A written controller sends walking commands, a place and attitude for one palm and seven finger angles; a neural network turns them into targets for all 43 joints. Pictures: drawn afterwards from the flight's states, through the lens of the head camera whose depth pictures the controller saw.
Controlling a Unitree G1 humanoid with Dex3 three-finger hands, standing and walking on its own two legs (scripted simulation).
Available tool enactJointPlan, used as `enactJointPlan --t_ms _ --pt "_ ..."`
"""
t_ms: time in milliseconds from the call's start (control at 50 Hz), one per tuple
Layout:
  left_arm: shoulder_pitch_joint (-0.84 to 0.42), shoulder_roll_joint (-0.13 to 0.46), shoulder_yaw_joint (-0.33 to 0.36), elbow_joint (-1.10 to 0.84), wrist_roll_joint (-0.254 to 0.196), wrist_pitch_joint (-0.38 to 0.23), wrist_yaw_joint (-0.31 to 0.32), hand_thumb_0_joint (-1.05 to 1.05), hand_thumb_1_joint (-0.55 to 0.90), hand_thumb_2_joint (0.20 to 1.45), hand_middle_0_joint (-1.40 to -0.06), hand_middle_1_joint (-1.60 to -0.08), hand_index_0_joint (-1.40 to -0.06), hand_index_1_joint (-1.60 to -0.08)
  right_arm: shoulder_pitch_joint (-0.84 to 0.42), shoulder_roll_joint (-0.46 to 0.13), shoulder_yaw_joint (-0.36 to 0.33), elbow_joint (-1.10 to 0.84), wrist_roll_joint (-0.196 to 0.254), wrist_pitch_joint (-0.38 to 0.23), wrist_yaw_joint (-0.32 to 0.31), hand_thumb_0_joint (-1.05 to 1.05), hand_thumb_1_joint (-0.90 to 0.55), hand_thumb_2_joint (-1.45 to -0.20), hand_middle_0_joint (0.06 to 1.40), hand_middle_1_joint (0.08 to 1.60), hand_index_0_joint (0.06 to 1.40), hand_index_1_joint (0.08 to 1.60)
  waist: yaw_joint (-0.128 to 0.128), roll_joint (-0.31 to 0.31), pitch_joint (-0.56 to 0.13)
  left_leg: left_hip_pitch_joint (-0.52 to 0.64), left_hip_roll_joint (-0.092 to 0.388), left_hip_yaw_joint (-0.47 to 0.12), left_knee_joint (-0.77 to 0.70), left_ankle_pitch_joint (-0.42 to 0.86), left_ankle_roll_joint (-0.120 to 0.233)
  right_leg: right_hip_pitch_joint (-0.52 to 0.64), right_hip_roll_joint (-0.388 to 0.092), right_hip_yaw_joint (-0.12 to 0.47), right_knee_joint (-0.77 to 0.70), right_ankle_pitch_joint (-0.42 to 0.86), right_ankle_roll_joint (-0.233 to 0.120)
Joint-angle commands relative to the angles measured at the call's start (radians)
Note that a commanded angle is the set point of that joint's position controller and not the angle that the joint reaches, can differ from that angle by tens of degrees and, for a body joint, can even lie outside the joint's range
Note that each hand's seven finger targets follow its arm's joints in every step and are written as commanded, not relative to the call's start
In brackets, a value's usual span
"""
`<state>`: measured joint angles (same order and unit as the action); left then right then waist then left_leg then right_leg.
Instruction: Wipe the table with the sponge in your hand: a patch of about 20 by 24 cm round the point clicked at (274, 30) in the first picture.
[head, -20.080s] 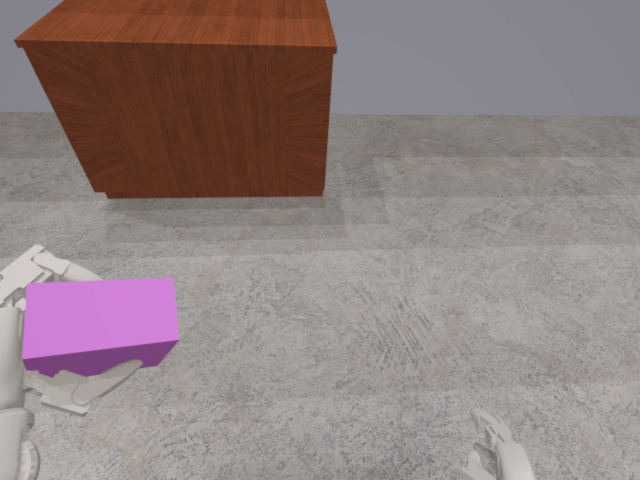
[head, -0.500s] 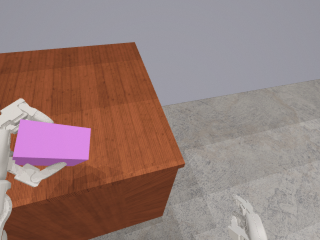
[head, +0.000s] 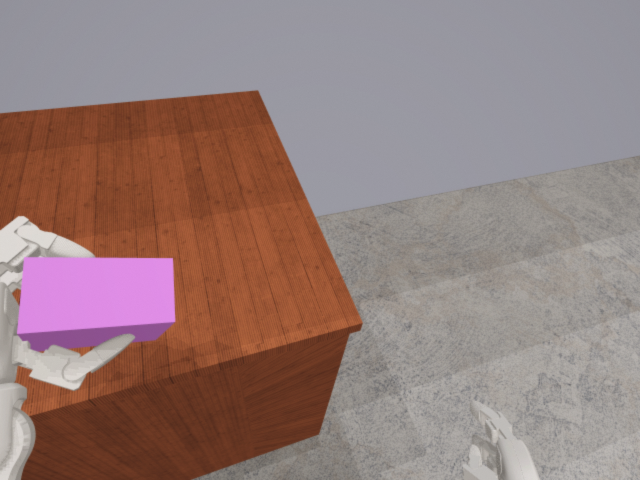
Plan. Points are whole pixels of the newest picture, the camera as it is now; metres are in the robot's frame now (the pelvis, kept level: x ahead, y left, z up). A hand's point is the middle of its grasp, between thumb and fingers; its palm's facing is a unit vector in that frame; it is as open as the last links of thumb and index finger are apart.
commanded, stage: come to a stop and stand still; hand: left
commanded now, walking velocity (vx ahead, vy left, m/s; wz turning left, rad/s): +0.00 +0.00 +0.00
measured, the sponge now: (121, 304) +0.24 +0.23 +0.14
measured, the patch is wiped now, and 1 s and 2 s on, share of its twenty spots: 0.00 0.00 0.00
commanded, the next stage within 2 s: look again from close up in 0.66 s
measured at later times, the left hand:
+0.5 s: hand (76, 297) +0.23 +0.26 +0.15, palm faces +0.38 -0.86 -0.35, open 10.3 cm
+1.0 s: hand (79, 309) +0.22 +0.26 +0.15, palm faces +0.39 -0.85 -0.35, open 10.3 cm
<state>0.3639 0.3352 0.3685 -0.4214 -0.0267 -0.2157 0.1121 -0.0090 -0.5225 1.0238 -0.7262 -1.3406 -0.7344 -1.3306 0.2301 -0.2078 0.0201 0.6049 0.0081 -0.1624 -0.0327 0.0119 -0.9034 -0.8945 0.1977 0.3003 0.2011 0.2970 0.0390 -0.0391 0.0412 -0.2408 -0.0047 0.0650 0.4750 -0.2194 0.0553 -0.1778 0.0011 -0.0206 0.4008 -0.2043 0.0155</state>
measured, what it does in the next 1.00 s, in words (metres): stands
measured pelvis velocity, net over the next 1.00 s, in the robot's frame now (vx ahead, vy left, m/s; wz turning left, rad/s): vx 0.00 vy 0.01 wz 0.01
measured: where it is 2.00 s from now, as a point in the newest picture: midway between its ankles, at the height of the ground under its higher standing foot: outside the picture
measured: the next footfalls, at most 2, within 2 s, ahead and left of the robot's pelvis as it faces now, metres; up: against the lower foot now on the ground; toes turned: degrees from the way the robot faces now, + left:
none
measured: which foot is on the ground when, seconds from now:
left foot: down 0.00-1.00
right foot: down 0.00-1.00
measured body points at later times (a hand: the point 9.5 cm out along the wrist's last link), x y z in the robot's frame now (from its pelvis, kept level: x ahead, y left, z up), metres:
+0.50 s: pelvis +0.01 +0.01 +0.00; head +0.03 +0.04 +0.45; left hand +0.20 +0.31 +0.17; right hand +0.19 -0.21 -0.07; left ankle +0.02 +0.08 -0.74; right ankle +0.01 -0.13 -0.74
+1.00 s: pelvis +0.00 +0.01 +0.00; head +0.02 +0.02 +0.45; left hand +0.19 +0.30 +0.17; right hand +0.18 -0.22 -0.07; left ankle +0.02 +0.08 -0.74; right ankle +0.01 -0.13 -0.74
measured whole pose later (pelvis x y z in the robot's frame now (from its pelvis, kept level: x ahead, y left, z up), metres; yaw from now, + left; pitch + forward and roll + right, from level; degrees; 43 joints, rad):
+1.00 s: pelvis +0.00 +0.01 +0.00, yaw +0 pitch -1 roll -2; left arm 0.42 0.34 0.34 -0.43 -0.03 -0.18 0.11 -0.01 -0.52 1.02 -0.73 -1.34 -0.73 -1.33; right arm 0.22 -0.20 0.02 0.59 0.01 -0.12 -0.05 0.01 -0.90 -0.89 0.20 0.30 0.20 0.30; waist 0.02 -0.02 0.04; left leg -0.22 -0.02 0.06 0.45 -0.21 0.06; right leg -0.15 -0.01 -0.02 0.37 -0.20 0.02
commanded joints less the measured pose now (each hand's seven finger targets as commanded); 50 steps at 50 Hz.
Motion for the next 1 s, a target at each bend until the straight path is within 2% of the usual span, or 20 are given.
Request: enactJointPlan --t_ms 0,40,100,120,200,220,280,320,400,440,540,600,620,700,720,800,820,900,920,980 --pt "-0.087 0.158 0.037 -0.249 0.005 -0.062 0.014 0.000 0.100 1.300 -1.200 -1.600 -1.200 -1.600 -0.115 -0.123 -0.056 -0.161 -0.003 -0.057 -0.003 0.000 -0.900 -0.900 0.200 0.300 0.200 0.300 -0.017 0.108 -0.137 0.042 0.070 -0.096 -0.113 0.047 -0.038 0.037 -0.044 0.078 -0.051 0.111 -0.037" --pt "-0.074 0.164 0.055 -0.222 0.001 -0.057 0.014 0.000 0.100 1.300 -1.200 -1.600 -1.200 -1.600 -0.114 -0.120 -0.054 -0.169 -0.005 -0.045 -0.004 0.000 -0.900 -0.900 0.200 0.300 0.200 0.300 -0.016 0.087 -0.116 0.021 0.068 -0.097 -0.123 0.040 -0.041 0.039 -0.037 0.074 -0.057 0.105 -0.035" --pt "-0.066 0.211 0.112 -0.228 -0.005 -0.057 0.016 0.000 0.100 1.300 -1.200 -1.600 -1.200 -1.600 -0.122 -0.116 -0.053 -0.176 -0.004 -0.028 -0.011 0.000 -0.900 -0.900 0.200 0.300 0.200 0.300 -0.016 0.108 -0.105 -0.005 0.072 -0.106 -0.140 0.019 -0.042 0.055 -0.036 0.064 -0.054 0.094 -0.035" --pt "-0.057 0.194 0.103 -0.214 -0.010 -0.056 0.012 0.000 0.100 1.300 -1.200 -1.600 -1.200 -1.600 -0.118 -0.110 -0.050 -0.181 -0.004 -0.024 -0.011 0.000 -0.900 -0.900 0.200 0.300 0.200 0.300 -0.015 0.090 -0.100 -0.007 0.072 -0.100 -0.142 0.017 -0.041 0.055 -0.033 0.060 -0.057 0.094 -0.033" --pt "-0.048 0.209 0.116 -0.280 -0.017 -0.061 0.008 0.000 0.100 1.300 -1.200 -1.600 -1.200 -1.600 -0.127 -0.109 -0.051 -0.192 -0.001 -0.021 -0.013 0.000 -0.900 -0.900 0.200 0.300 0.200 0.300 -0.015 0.127 -0.154 0.029 0.073 -0.096 -0.126 0.110 -0.042 0.095 -0.035 0.046 -0.032 0.171 -0.032" --pt "-0.047 0.191 0.098 -0.287 -0.019 -0.060 0.005 0.000 0.100 1.300 -1.200 -1.600 -1.200 -1.600 -0.119 -0.113 -0.050 -0.193 -0.002 -0.022 -0.011 0.000 -0.900 -0.900 0.200 0.300 0.200 0.300 -0.017 0.133 -0.161 0.040 0.073 -0.094 -0.126 0.132 -0.043 0.093 -0.030 0.043 -0.027 0.180 -0.030" --pt "-0.031 0.185 0.085 -0.312 -0.017 -0.058 0.006 0.000 0.100 1.300 -1.200 -1.600 -1.200 -1.600 -0.115 -0.114 -0.055 -0.193 -0.001 -0.028 -0.009 0.000 -0.900 -0.900 0.200 0.300 0.200 0.300 -0.015 0.125 -0.193 0.074 0.085 -0.095 -0.106 0.200 -0.042 0.104 -0.033 0.039 -0.014 0.222 -0.027" --pt "-0.029 0.167 0.067 -0.302 -0.016 -0.050 0.006 0.000 0.100 1.300 -1.200 -1.600 -1.200 -1.600 -0.110 -0.117 -0.055 -0.185 -0.002 -0.026 -0.008 0.000 -0.900 -0.900 0.200 0.300 0.200 0.300 -0.017 0.117 -0.187 0.084 0.084 -0.092 -0.105 0.233 -0.052 0.093 -0.029 0.032 -0.011 0.231 -0.026" --pt "-0.033 0.182 0.081 -0.295 -0.009 -0.042 0.013 0.000 0.100 1.300 -1.200 -1.600 -1.200 -1.600 -0.115 -0.117 -0.059 -0.178 0.003 -0.020 -0.011 0.000 -0.900 -0.900 0.200 0.300 0.200 0.300 -0.019 0.126 -0.182 0.099 0.092 -0.098 -0.099 0.280 -0.066 0.086 -0.035 0.028 -0.004 0.239 -0.027" --pt "-0.030 0.173 0.073 -0.278 -0.012 -0.040 0.011 0.000 0.100 1.300 -1.200 -1.600 -1.200 -1.600 -0.108 -0.116 -0.061 -0.182 0.003 -0.015 -0.010 0.000 -0.900 -0.900 0.200 0.300 0.200 0.300 -0.018 0.116 -0.167 0.080 0.095 -0.100 -0.109 0.259 -0.066 0.089 -0.034 0.024 -0.006 0.218 -0.025" --pt "-0.049 0.181 0.077 -0.289 -0.012 -0.042 0.011 0.000 0.100 1.300 -1.200 -1.600 -1.200 -1.600 -0.112 -0.115 -0.060 -0.187 0.004 -0.009 -0.013 0.000 -0.900 -0.900 0.200 0.300 0.200 0.300 -0.018 0.134 -0.134 0.030 0.101 -0.120 -0.151 0.156 -0.069 0.098 -0.029 0.015 -0.001 0.141 -0.024" --pt "-0.031 0.198 0.098 -0.303 -0.011 -0.045 0.016 0.000 0.100 1.300 -1.200 -1.600 -1.200 -1.600 -0.121 -0.111 -0.059 -0.185 0.005 -0.009 -0.016 0.000 -0.900 -0.900 0.200 0.300 0.200 0.300 -0.017 0.135 -0.147 0.030 0.098 -0.116 -0.147 0.122 -0.065 0.108 -0.036 0.020 -0.012 0.145 -0.026" --pt "-0.027 0.176 0.079 -0.298 -0.013 -0.047 0.012 0.000 0.100 1.300 -1.200 -1.600 -1.200 -1.600 -0.112 -0.115 -0.057 -0.185 0.001 -0.008 -0.014 0.000 -0.900 -0.900 0.200 0.300 0.200 0.300 -0.019 0.121 -0.146 0.021 0.095 -0.119 -0.155 0.110 -0.064 0.110 -0.030 0.017 -0.013 0.138 -0.026" --pt "-0.028 0.183 0.084 -0.294 -0.007 -0.046 0.015 0.000 0.100 1.300 -1.200 -1.600 -1.200 -1.600 -0.119 -0.114 -0.060 -0.184 0.005 -0.012 -0.016 0.000 -0.900 -0.900 0.200 0.300 0.200 0.300 -0.019 0.161 -0.122 0.002 0.103 -0.123 -0.174 0.035 -0.064 0.100 -0.031 0.022 -0.011 0.101 -0.026" --pt "-0.023 0.171 0.076 -0.271 -0.009 -0.046 0.014 0.000 0.100 1.300 -1.200 -1.600 -1.200 -1.600 -0.110 -0.115 -0.057 -0.181 0.002 -0.009 -0.015 0.000 -0.900 -0.900 0.200 0.300 0.200 0.300 -0.019 0.139 -0.119 -0.015 0.103 -0.126 -0.183 0.006 -0.056 0.107 -0.027 0.020 -0.016 0.095 -0.024" --pt "-0.026 0.189 0.093 -0.265 -0.007 -0.044 0.019 0.000 0.100 1.300 -1.200 -1.600 -1.200 -1.600 -0.115 -0.114 -0.062 -0.180 0.005 -0.012 -0.020 0.000 -0.900 -0.900 0.200 0.300 0.200 0.300 -0.020 0.102 -0.130 0.006 0.091 -0.118 -0.155 0.024 -0.052 0.106 -0.041 0.038 -0.036 0.128 -0.028" --pt "-0.023 0.164 0.072 -0.241 -0.011 -0.043 0.015 0.000 0.100 1.300 -1.200 -1.600 -1.200 -1.600 -0.107 -0.116 -0.059 -0.177 0.001 -0.009 -0.019 0.000 -0.900 -0.900 0.200 0.300 0.200 0.300 -0.022 0.090 -0.122 -0.002 0.086 -0.116 -0.158 0.020 -0.049 0.099 -0.039 0.037 -0.043 0.121 -0.028" --pt "-0.050 0.178 0.076 -0.256 -0.006 -0.040 0.020 0.000 0.100 1.300 -1.200 -1.600 -1.200 -1.600 -0.119 -0.115 -0.060 -0.177 0.005 -0.010 -0.022 0.000 -0.900 -0.900 0.200 0.300 0.200 0.300 -0.023 0.113 -0.111 0.000 0.085 -0.119 -0.157 -0.003 -0.046 0.088 -0.046 0.050 -0.050 0.104 -0.030" --pt "-0.048 0.158 0.057 -0.242 -0.009 -0.039 0.016 0.000 0.100 1.300 -1.200 -1.600 -1.200 -1.600 -0.114 -0.115 -0.059 -0.176 0.002 -0.010 -0.020 0.000 -0.900 -0.900 0.200 0.300 0.200 0.300 -0.022 0.096 -0.109 0.003 0.082 -0.114 -0.159 -0.017 -0.041 0.079 -0.042 0.051 -0.057 0.093 -0.030" --pt "-0.052 0.171 0.068 -0.263 -0.007 -0.042 0.019 0.000 0.100 1.300 -1.200 -1.600 -1.200 -1.600 -0.115 -0.116 -0.063 -0.180 0.004 -0.012 -0.020 0.000 -0.900 -0.900 0.200 0.300 0.200 0.300 -0.021 0.094 -0.119 0.007 0.083 -0.116 -0.149 -0.009 -0.035 0.092 -0.048 0.060 -0.055 0.105 -0.032"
